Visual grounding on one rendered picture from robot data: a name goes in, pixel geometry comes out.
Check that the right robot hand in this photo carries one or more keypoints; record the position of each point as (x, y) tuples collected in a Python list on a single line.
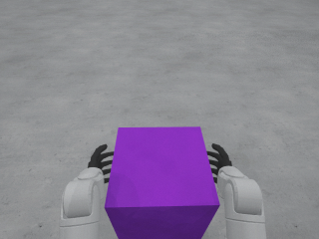
[(222, 159)]

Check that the robot right forearm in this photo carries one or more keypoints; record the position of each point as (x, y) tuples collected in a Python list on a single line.
[(243, 204)]

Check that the carton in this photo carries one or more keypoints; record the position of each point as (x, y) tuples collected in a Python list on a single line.
[(161, 184)]

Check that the left robot hand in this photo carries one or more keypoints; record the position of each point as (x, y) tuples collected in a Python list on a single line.
[(96, 160)]

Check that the robot left forearm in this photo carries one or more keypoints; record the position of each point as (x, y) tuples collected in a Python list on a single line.
[(80, 210)]

